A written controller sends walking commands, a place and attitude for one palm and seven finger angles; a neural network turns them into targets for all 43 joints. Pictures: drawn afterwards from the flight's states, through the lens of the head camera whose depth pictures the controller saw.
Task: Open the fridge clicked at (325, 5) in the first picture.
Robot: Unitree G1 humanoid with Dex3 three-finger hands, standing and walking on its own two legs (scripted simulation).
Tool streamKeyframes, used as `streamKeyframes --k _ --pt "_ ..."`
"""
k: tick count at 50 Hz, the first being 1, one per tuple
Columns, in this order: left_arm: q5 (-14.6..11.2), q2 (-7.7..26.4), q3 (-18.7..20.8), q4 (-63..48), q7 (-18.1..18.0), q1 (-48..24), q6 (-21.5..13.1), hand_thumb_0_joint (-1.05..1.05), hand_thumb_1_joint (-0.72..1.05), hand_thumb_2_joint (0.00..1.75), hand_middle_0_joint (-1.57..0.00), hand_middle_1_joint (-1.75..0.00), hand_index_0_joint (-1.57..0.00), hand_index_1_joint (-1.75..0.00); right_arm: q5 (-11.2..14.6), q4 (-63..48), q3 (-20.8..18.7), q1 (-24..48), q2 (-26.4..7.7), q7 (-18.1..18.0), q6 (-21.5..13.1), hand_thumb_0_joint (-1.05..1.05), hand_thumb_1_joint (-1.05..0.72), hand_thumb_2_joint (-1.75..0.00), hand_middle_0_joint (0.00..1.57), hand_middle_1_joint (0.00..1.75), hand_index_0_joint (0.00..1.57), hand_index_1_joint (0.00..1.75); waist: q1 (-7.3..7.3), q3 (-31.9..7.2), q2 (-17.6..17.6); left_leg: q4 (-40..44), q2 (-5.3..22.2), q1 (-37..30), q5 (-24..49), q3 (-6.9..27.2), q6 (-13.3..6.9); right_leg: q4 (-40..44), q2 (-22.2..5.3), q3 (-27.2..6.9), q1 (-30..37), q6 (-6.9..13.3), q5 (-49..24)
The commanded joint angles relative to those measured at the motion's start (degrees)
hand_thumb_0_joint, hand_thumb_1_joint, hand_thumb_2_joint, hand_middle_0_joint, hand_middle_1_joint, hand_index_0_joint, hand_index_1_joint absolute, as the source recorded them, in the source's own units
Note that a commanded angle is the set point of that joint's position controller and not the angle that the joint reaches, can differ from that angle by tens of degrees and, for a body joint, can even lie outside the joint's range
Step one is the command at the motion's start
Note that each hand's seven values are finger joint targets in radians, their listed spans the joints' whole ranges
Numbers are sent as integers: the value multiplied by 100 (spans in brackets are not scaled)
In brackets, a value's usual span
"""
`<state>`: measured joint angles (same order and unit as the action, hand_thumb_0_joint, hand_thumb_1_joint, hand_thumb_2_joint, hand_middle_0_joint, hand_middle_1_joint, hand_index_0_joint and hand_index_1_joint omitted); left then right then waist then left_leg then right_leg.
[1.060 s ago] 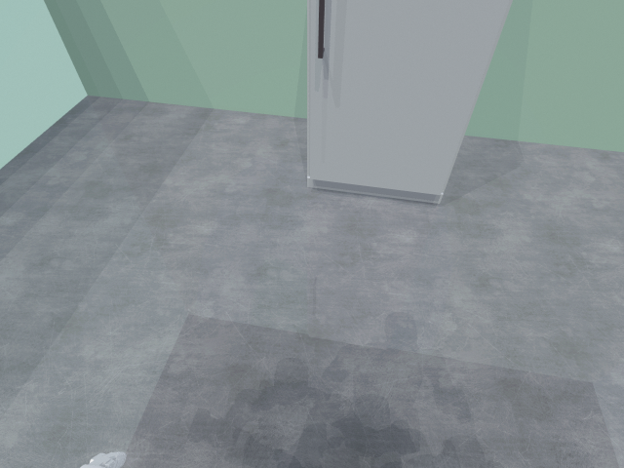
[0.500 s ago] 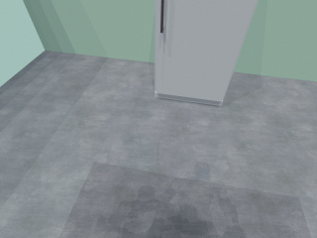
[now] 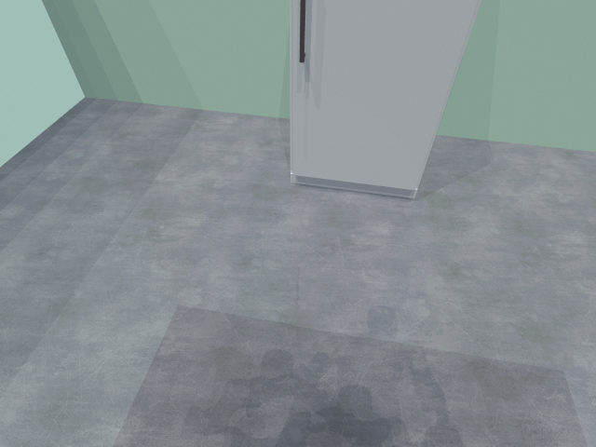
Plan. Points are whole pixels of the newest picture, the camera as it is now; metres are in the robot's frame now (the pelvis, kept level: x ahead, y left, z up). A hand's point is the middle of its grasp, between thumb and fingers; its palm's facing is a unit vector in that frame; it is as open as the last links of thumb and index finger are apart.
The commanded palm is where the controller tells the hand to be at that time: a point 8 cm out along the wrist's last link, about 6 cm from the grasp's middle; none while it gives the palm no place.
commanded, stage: look at it before walking up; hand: left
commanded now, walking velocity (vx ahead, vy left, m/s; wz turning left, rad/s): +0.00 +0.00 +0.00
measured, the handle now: (304, 3) +1.42 +0.06 +0.10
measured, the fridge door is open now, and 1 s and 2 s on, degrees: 0 0 0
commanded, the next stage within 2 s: walk to a spot facing it in 0.38 s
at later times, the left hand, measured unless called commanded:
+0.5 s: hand out of the picture +0.08 +0.24 -0.16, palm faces -0.03 -0.94 -0.34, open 7.4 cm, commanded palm none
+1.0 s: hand out of the picture +0.15 +0.18 -0.18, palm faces -0.04 -0.99 -0.16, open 7.3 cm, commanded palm none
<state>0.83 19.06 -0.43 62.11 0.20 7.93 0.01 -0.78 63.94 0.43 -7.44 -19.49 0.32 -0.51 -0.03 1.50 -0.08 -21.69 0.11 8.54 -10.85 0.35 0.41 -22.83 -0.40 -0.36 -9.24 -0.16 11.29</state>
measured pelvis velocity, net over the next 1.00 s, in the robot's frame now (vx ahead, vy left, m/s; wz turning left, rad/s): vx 0.12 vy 0.01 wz -0.03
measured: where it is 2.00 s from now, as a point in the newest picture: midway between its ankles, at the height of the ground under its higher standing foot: (316, 366)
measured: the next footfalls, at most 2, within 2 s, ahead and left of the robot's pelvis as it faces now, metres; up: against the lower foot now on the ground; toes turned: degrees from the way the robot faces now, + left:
right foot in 1.14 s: +0.33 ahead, -0.14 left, +0.00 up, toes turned -10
left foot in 1.54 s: +0.44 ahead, +0.10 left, +0.00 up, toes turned +12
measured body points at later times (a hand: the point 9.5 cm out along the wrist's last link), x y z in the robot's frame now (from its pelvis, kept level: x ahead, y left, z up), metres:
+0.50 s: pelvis +0.01 +0.00 +0.00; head +0.01 -0.01 +0.45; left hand +0.08 +0.29 -0.13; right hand +0.08 -0.30 -0.13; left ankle +0.01 +0.12 -0.74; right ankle +0.01 -0.12 -0.74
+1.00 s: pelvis +0.12 +0.01 -0.01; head +0.15 +0.01 +0.44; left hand +0.16 +0.24 -0.17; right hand -0.01 -0.18 -0.15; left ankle +0.01 +0.13 -0.74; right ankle +0.17 -0.12 -0.69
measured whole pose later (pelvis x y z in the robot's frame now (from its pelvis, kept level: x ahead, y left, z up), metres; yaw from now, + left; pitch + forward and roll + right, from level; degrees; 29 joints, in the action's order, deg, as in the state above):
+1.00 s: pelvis +0.12 +0.01 -0.01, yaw -2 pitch +0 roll +0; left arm 1.5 10.5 2.6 60.9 1.4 13.9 0.8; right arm -1.6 67.5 0.1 -29.1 -5.6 -1.5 -4.1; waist 2.0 3.2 1.2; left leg -20.0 0.7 -1.5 -21.0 -2.4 -0.3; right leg -53.9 -4.6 5.0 -30.0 0.4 18.9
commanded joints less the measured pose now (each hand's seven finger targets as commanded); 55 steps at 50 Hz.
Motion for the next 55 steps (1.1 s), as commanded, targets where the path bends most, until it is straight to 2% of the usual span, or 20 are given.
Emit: streamKeyframes --k 1,24,26,28,30,33,36,37,38,39,40,41,42,44,46,49,50,52,54,55 --pt "-10 1239 228 -361 -80 -247 -138 0 90 90 -20 -30 -20 -30 29 -375 -243 283 -1196 -89 -158 0 -90 -90 20 30 20 30 -2 -187 45 464 645 26 240 599 -204 481 -610 -621 -97 183 -83" --pt "-14 1258 231 -325 -81 -230 -161 0 90 90 -20 -30 -20 -30 38 -353 -229 316 -1197 -94 -143 0 -90 -90 20 30 20 30 -7 -238 56 436 660 -85 486 553 -169 540 -629 -640 15 196 -395" --pt "-14 529 76 -137 -102 239 -39 0 90 90 -20 -30 -20 -30 -17 -177 -42 -84 -420 -57 -32 0 -90 -90 20 30 20 30 -23 -323 127 315 562 -35 -331 391 -63 547 -596 -622 7 89 729" --pt "30 580 122 -130 -58 482 28 0 90 90 -20 -30 -20 -30 -58 -175 -74 -275 -384 -35 30 0 -90 -90 20 30 20 30 -54 103 268 197 422 453 -1631 330 -91 672 -583 -857 -290 176 2043" --pt "47 618 193 -183 -10 657 41 0 90 90 -20 -30 -20 -30 -80 -245 -103 -379 -350 -29 25 0 -90 -90 20 30 20 30 -80 436 412 -93 306 867 -1958 251 -119 720 -647 -1090 -467 326 2560" --pt "26 607 282 -218 10 990 -30 0 90 90 -20 -30 -20 -30 -62 -351 -123 -600 -194 -33 -73 0 -90 -90 20 30 20 30 -96 343 523 -709 217 1131 -1561 49 -163 626 -874 -1310 -152 589 2390" --pt "25 535 353 -255 -14 1058 -108 0 90 90 -20 -30 -20 -30 -35 -359 -166 -909 -43 -39 -161 0 -90 -90 20 30 20 30 46 461 599 -952 256 896 -1325 -203 -160 460 -1028 -1341 -416 754 2018" --pt "32 443 363 -291 -14 1001 -118 0 90 90 -20 -30 -20 -30 -27 -323 -185 -1122 -11 -42 -192 0 -90 -90 20 30 20 30 144 490 352 -712 312 571 -1297 -132 -201 151 -880 -1122 -672 719 1792" --pt "31 269 351 -340 -1 903 -121 0 90 90 -20 -30 -20 -30 -33 -203 -208 -1485 -53 -53 -237 0 -90 -90 20 30 20 30 296 589 -168 -221 563 76 -1163 318 -332 -568 -490 -645 -1184 538 1532" --pt "24 -76 303 -452 19 684 -140 0 90 90 -20 -30 -20 -30 -72 37 -301 -2166 -341 -91 -298 0 -90 -90 20 30 20 30 549 542 -1393 498 1385 -756 -798 1586 -723 -2253 113 216 -2067 278 1194" --pt "43 -201 248 -727 -13 150 -225 0 90 90 -20 -30 -20 -30 -90 225 -344 -2814 -384 -171 -339 0 -90 -90 20 30 20 30 750 819 -1704 925 2059 -1430 497 2623 -1136 -3383 204 376 -3278 170 2024" --pt "50 -128 294 -818 -21 -52 -275 0 90 90 -20 -30 -20 -30 -67 271 -276 -2906 -196 -224 -351 0 -90 -90 20 30 20 30 682 943 -1036 727 2278 -1586 1609 2608 -1403 -3892 -171 37 -3675 203 1940" --pt "44 -141 307 -807 16 -136 -305 0 90 90 -20 -30 -20 -30 -47 228 -261 -2821 -35 -239 -378 0 -90 -90 20 30 20 30 614 913 -530 599 2284 -1586 2104 2360 -1475 -4056 -370 -16 -3728 198 1816" --pt "41 -390 321 -756 91 -23 -248 0 90 90 -20 -30 -20 -30 -56 132 -261 -2498 89 -261 -441 0 -90 -90 20 30 20 30 374 843 -581 810 1941 -1141 1621 1647 -1289 -3982 -553 89 -3360 120 1409" --pt "38 -551 326 -758 149 17 -178 0 90 90 -20 -30 -20 -30 -37 153 -258 -2402 225 -277 -487 0 -90 -90 20 30 20 30 250 850 -741 1035 1618 -844 1254 1076 -1130 -3610 -600 277 -3125 58 896" --pt "16 -725 314 -888 199 -257 -168 0 90 90 -20 -30 -20 -30 -48 199 -271 -2374 316 -280 -505 0 -90 -90 20 30 20 30 192 877 -738 1146 1364 -509 1299 455 -969 -2387 -533 606 -2521 74 400" --pt "12 -762 323 -891 197 -326 -171 0 90 90 -20 -30 -20 -30 -63 249 -283 -2397 319 -276 -493 0 -90 -90 20 30 20 30 218 873 -774 1128 1353 -348 1347 364 -942 -2032 -452 717 -2137 109 313" --pt "12 -729 360 -847 183 -117 -186 0 90 90 -20 -30 -20 -30 -63 308 -333 -2339 233 -264 -467 0 -90 -90 20 30 20 30 71 641 -718 891 1381 -312 1850 249 -892 -1705 -247 833 -1427 224 172" --pt "40 -523 446 -575 147 813 -235 0 90 90 -20 -30 -20 -30 -19 301 -374 -2161 145 -257 -448 0 -90 -90 20 30 20 30 -394 154 -479 -294 1275 -205 2786 -96 -714 -1236 -75 900 -165 353 -92" --pt "84 -291 525 -302 108 1648 -307 0 90 90 -20 -30 -20 -30 -3 296 -379 -2206 209 -223 -438 0 -90 -90 20 30 20 30 -717 -263 -125 -1474 961 249 2582 -278 -511 -948 -34 855 1021 409 -155"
